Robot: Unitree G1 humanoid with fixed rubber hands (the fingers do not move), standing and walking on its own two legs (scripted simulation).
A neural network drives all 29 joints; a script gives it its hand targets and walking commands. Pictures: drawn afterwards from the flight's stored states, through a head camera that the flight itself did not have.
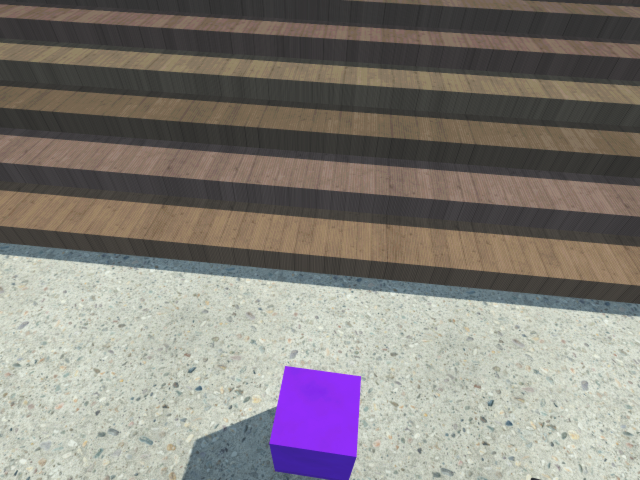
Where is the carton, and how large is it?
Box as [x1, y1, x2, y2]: [269, 366, 360, 479]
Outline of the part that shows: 285,366 269,443 275,470 328,479 348,479 356,456 360,376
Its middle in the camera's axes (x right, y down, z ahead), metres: -0.01 +0.51 +1.07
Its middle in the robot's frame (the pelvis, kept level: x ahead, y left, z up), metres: +0.43 -0.01 -0.66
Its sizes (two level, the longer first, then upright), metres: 0.210 0.200 0.250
